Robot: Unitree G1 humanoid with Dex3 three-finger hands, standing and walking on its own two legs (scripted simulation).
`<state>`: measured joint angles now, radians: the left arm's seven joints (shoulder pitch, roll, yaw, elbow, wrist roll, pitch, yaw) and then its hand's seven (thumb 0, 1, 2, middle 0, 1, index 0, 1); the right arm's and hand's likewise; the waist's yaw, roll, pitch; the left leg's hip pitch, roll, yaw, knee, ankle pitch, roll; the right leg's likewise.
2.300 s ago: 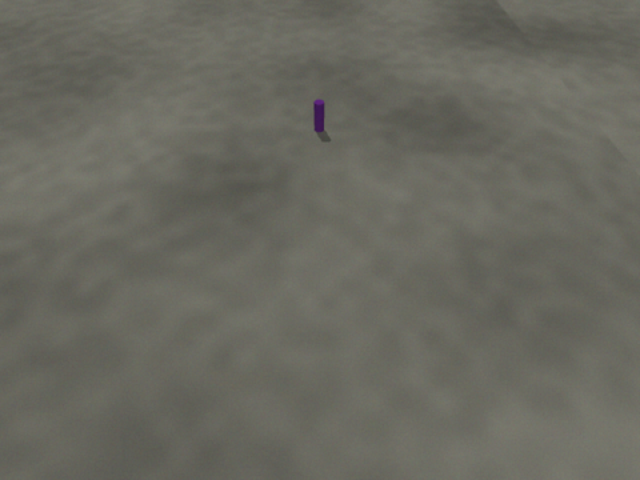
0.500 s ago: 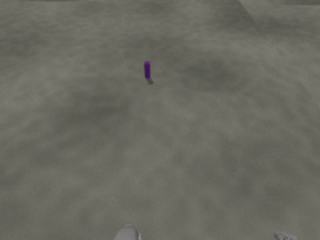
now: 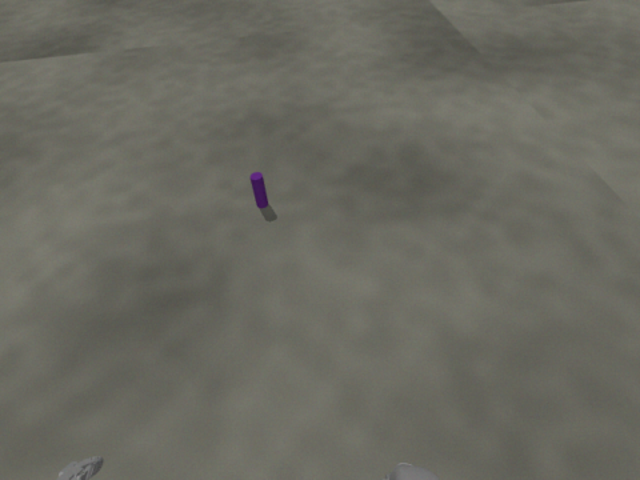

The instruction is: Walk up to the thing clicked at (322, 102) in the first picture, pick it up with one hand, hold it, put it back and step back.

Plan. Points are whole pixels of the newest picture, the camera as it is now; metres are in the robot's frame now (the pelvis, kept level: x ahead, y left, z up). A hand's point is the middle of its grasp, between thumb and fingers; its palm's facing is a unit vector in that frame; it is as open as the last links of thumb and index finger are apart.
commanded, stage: walk up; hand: left
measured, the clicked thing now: (259, 190) +1.39 +0.29 -0.66
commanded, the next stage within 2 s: none
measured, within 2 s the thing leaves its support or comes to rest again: neither
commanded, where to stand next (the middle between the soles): +1.06 +0.07 m, yaw -1 degrees
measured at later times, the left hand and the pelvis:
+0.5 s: hand (119, 414) +0.26 +0.33 -0.14, palm faces +0.01 -0.94 -0.35, open 7.4 cm; pelvis +0.25 +0.05 +0.01, yaw +1 degrees
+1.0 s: hand (185, 235) +0.59 +0.28 -0.09, palm faces -0.02 -0.92 -0.39, open 7.4 cm; pelvis +0.48 +0.02 +0.02, yaw +0 degrees
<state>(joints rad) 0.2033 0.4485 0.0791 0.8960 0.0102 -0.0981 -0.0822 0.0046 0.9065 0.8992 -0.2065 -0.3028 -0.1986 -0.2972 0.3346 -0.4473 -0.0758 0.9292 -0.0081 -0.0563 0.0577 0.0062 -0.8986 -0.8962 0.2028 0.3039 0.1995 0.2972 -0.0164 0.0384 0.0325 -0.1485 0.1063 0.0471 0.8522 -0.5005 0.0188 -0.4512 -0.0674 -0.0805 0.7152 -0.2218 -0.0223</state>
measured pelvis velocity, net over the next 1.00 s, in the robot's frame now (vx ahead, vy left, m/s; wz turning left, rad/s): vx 0.48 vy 0.02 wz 0.00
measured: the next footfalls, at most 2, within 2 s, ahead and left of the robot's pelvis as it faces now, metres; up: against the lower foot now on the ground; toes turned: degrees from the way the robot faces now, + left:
left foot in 0.38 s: +0.36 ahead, +0.16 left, +0.00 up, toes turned +7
right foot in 0.88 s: +0.59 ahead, -0.10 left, +0.00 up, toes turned -6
